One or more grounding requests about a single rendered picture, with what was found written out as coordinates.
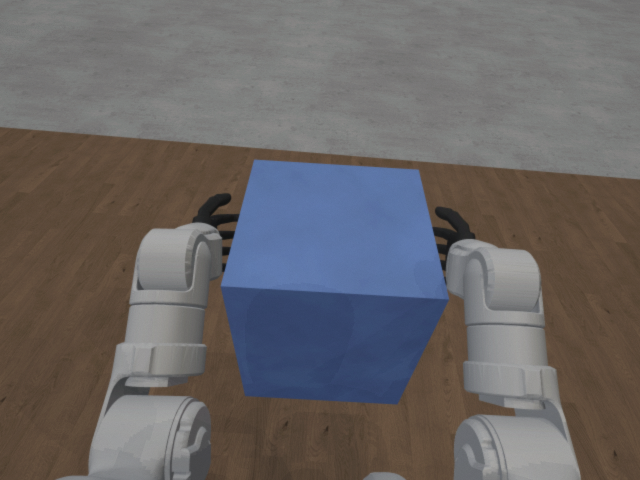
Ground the left robot upper arm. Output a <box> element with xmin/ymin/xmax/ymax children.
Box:
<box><xmin>56</xmin><ymin>395</ymin><xmax>211</xmax><ymax>480</ymax></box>

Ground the left robot hand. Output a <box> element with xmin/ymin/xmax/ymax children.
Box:
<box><xmin>192</xmin><ymin>193</ymin><xmax>240</xmax><ymax>272</ymax></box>

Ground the right robot hand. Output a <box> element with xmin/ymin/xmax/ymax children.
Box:
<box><xmin>432</xmin><ymin>207</ymin><xmax>476</xmax><ymax>283</ymax></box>

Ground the right robot upper arm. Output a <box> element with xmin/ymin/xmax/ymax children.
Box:
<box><xmin>454</xmin><ymin>414</ymin><xmax>580</xmax><ymax>480</ymax></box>

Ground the carton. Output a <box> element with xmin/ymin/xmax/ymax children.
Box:
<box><xmin>221</xmin><ymin>160</ymin><xmax>449</xmax><ymax>404</ymax></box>

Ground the left robot forearm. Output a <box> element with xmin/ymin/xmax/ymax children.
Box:
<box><xmin>88</xmin><ymin>223</ymin><xmax>222</xmax><ymax>471</ymax></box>

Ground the right robot forearm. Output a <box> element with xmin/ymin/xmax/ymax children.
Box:
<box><xmin>446</xmin><ymin>239</ymin><xmax>581</xmax><ymax>480</ymax></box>

